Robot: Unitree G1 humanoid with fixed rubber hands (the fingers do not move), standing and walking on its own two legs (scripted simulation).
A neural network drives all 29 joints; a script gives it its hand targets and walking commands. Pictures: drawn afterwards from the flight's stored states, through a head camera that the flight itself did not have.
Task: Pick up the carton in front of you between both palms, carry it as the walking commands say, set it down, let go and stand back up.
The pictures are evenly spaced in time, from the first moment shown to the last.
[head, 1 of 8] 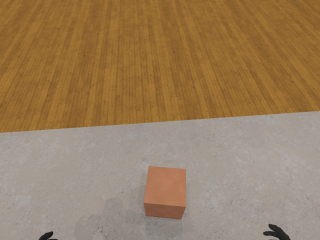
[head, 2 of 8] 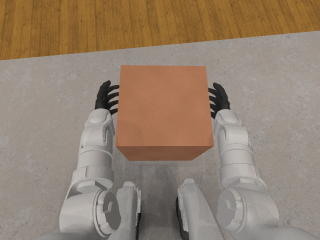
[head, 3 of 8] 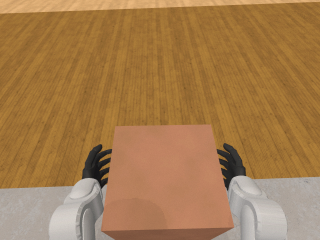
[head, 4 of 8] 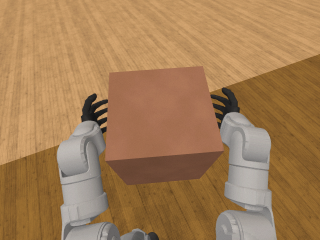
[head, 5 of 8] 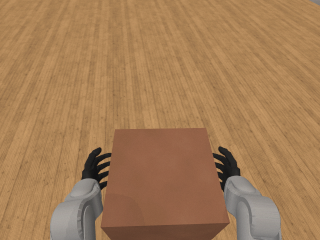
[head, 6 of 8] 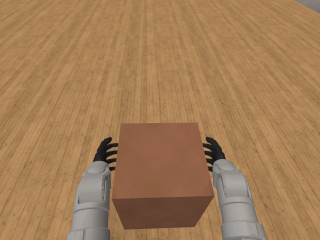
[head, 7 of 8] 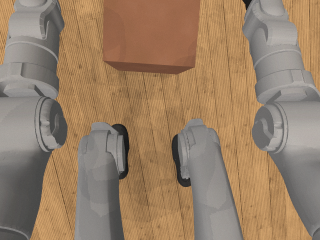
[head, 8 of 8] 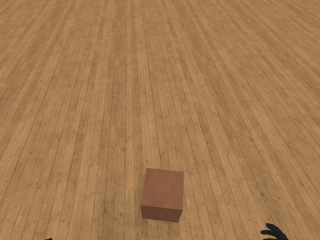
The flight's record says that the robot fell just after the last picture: no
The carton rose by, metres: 0.94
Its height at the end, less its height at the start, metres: +0.22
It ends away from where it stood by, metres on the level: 6.38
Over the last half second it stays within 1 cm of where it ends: yes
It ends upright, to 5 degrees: yes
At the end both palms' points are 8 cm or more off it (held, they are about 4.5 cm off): yes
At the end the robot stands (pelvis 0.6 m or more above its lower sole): yes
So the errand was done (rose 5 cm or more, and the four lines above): yes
